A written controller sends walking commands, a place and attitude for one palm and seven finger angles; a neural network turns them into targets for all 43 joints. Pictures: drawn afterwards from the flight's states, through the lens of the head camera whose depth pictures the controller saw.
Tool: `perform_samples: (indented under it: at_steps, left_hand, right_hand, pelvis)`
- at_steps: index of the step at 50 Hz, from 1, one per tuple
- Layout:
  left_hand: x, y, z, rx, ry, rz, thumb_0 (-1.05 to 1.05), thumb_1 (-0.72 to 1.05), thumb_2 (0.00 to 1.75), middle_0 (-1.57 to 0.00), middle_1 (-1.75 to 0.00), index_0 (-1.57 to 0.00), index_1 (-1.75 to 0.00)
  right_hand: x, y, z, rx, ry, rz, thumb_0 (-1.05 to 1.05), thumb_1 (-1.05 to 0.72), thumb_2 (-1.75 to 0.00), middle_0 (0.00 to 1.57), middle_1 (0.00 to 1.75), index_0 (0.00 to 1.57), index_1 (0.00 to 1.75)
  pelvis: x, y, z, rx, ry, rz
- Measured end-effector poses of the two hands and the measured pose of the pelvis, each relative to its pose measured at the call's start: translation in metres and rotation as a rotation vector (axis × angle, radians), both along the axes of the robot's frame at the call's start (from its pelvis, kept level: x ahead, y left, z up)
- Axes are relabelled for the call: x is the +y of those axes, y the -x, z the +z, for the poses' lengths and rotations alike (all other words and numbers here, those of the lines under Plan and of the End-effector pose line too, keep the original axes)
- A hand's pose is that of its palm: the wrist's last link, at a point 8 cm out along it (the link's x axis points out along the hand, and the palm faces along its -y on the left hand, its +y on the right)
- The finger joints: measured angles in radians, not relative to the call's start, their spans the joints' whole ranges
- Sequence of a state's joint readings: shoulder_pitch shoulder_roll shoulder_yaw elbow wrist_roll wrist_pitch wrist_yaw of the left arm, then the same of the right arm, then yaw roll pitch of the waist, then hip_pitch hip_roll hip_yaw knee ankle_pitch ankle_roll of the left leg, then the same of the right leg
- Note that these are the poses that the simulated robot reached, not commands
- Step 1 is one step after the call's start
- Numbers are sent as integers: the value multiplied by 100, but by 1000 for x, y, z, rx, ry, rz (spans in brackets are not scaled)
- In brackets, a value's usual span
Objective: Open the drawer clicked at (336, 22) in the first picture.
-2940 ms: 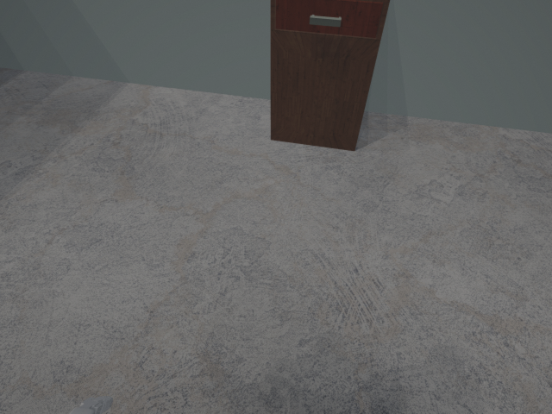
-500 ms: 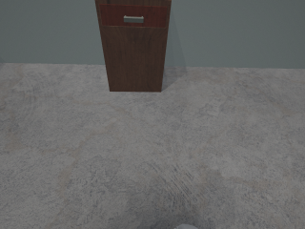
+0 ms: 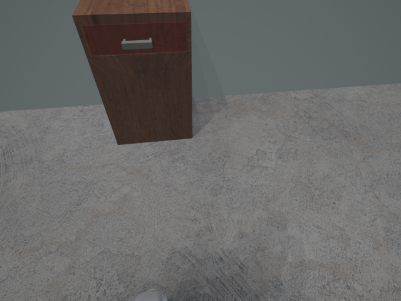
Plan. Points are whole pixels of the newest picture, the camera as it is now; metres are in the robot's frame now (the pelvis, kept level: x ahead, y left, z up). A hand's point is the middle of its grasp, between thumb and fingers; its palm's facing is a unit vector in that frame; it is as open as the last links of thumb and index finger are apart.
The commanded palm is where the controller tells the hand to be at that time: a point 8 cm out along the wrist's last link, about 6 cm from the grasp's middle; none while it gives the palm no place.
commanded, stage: walk to a spot facing it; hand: left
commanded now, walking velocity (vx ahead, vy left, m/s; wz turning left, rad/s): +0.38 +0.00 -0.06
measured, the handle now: (137, 42) +1.18 +0.34 -0.06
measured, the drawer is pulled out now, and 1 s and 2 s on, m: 0.00 0.00 0.00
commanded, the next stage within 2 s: turn to face it in 0.62 s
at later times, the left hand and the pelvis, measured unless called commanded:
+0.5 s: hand (129, 232) +0.32 +0.21 -0.17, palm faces -0.10 -0.98 -0.19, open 7.3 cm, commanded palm none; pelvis +0.23 +0.03 +0.00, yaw -7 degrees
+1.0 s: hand (159, 186) +0.47 +0.15 -0.18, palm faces -0.01 -0.98 -0.19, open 7.3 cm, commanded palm none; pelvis +0.41 -0.03 +0.00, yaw -4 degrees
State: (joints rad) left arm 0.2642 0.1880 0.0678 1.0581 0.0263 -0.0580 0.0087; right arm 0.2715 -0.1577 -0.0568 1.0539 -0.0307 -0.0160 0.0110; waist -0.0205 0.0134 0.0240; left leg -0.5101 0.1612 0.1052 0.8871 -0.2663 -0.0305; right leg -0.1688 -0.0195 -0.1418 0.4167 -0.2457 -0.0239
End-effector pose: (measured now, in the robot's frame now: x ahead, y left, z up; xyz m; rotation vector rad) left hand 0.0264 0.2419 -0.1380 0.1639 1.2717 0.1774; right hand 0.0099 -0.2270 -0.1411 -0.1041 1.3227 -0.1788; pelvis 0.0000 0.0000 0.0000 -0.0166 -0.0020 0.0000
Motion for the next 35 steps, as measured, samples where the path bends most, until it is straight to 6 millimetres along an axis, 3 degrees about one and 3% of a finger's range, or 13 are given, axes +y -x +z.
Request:
perform_samples:
  at_steps: [6,8,10,14,21,28,32,35]
  left_hand:
    - [21,-1,-23,131,53,63,0,92,90,-20,-30,-20,-30]
    - [28,-8,-32,177,70,64,0,92,90,-20,-30,-20,-30]
    - [33,-26,-32,204,77,46,0,91,90,-20,-30,-20,-30]
    - [38,-86,-22,159,83,8,1,91,90,-20,-30,-20,-30]
    - [31,-214,-6,28,58,-71,1,92,90,-20,-30,-20,-30]
    - [-5,-347,-3,-54,19,-211,1,92,90,-20,-30,-19,-30]
    - [-35,-409,-12,-144,2,-243,1,91,90,-20,-30,-20,-30]
    - [-50,-425,-9,-150,11,-226,0,91,90,-20,-30,-20,-30]
  right_hand:
    - [8,-108,8,-125,73,74,1,-94,-90,20,29,20,30]
    - [14,-135,7,-165,97,78,1,-93,-90,20,29,20,30]
    - [22,-148,10,-180,104,64,0,-93,-90,20,29,20,30]
    - [40,-151,13,-124,81,18,0,-92,-90,20,29,20,30]
    - [64,-127,6,75,-4,-100,0,-92,-90,20,30,20,30]
    - [70,-116,-10,262,-95,-236,0,-92,-90,20,30,20,30]
    - [52,-133,-26,340,-130,-265,0,-91,-90,20,30,20,30]
    - [25,-177,-28,293,-103,-253,1,-91,-90,20,30,20,30]
  pelvis:
    - [28,-61,-11,-7,26,-4]
    - [37,-80,-18,-13,17,-17]
    - [43,-96,-16,-16,10,-33]
    - [49,-129,-5,-16,-1,-54]
    - [44,-189,3,-9,-18,-98]
    - [16,-256,-10,-14,-35,-152]
    - [-12,-295,-28,-24,-36,-165]
    - [-22,-316,-23,-35,-27,-166]
